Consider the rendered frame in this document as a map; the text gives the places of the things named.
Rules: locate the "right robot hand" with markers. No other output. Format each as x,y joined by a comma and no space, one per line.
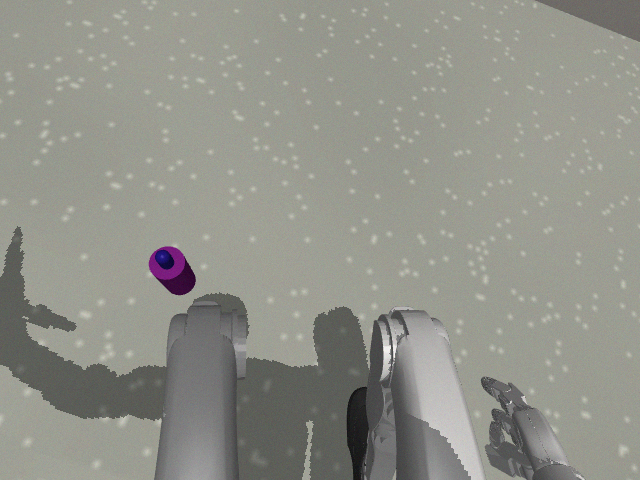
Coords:
529,430

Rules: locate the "bottle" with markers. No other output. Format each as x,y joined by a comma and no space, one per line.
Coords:
170,267

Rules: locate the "right robot arm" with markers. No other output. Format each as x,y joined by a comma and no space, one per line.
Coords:
557,472

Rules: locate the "right robot foot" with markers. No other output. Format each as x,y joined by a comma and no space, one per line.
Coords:
357,431

